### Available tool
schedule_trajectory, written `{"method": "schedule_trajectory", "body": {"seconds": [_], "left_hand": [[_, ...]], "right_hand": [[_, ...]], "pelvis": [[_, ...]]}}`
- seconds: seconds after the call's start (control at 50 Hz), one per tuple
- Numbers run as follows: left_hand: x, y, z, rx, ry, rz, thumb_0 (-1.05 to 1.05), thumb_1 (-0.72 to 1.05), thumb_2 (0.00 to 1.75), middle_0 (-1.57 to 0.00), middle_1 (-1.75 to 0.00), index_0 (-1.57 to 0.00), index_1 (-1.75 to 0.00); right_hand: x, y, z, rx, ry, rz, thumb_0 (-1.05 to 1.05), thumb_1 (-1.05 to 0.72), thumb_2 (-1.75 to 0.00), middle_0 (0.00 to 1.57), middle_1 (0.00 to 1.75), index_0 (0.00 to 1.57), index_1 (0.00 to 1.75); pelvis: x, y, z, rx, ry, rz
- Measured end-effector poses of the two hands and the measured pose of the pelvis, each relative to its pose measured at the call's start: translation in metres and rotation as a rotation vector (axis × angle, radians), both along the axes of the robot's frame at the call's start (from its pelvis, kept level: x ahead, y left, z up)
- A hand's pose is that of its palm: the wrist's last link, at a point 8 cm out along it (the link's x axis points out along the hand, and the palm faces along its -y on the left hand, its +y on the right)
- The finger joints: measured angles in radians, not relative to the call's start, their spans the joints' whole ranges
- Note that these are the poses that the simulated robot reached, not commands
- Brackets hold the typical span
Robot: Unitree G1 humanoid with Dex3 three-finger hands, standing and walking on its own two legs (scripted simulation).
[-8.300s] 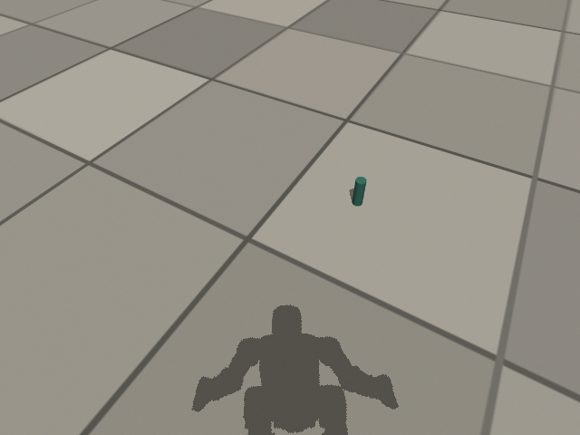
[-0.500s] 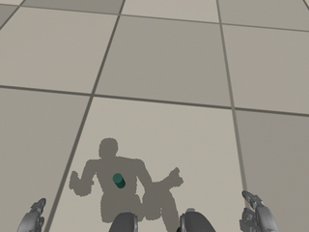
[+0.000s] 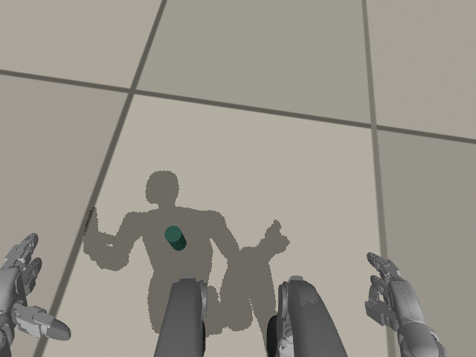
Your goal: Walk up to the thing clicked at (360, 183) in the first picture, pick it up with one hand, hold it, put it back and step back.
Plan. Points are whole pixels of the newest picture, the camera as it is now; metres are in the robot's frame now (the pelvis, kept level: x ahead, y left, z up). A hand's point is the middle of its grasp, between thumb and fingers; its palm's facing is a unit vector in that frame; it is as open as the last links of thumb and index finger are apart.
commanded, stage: go down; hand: left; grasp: from the side
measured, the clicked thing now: (176, 239) +0.40 +0.20 -0.52
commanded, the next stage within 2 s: approach in 1.88 s
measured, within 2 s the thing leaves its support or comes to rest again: neither
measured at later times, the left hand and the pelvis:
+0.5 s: hand (56, 260) +0.28 +0.37 -0.16, palm faces +0.14 -0.97 -0.20, open 17.2 cm; pelvis -0.04 -0.01 -0.12, yaw -2 degrees
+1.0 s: hand (56, 249) +0.31 +0.39 -0.19, palm faces +0.14 -0.98 -0.16, open 17.3 cm; pelvis -0.05 +0.00 -0.18, yaw -4 degrees
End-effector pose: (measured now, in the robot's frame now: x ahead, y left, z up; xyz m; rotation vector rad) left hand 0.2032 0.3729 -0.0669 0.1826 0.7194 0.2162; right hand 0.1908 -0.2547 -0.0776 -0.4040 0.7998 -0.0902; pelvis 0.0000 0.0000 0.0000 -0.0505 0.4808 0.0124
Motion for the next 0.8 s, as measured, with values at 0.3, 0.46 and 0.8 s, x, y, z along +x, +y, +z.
{"method": "schedule_trajectory", "body": {"seconds": [0.3,0.46,0.8], "left_hand": [[0.033,0.029,-0.05,0.013,-0.204,-0.019,-0.01,-0.55,0.1,-0.06,-0.13,-0.06,-0.13],[0.048,0.04,-0.071,0.004,-0.285,-0.046,-0.01,-0.52,0.1,-0.06,-0.14,-0.06,-0.13],[0.07,0.056,-0.101,-0.013,-0.389,-0.071,-0.01,-0.51,0.08,-0.06,-0.11,-0.06,-0.1]], "right_hand": [[-0.051,-0.013,-0.104,-0.01,0.17,-0.013,0.01,-0.89,-0.9,0.21,0.3,0.2,0.3],[-0.073,-0.021,-0.135,-0.046,0.206,-0.011,0.01,-0.89,-0.9,0.21,0.3,0.2,0.3],[-0.088,-0.027,-0.176,-0.087,0.237,-0.004,0.01,-0.91,-0.91,0.21,0.3,0.2,0.3]], "pelvis": [[-0.03,-0.006,-0.079,-0.008,0.078,-0.018],[-0.043,-0.006,-0.112,-0.018,0.085,-0.024],[-0.051,-0.002,-0.158,-0.035,0.094,-0.036]]}}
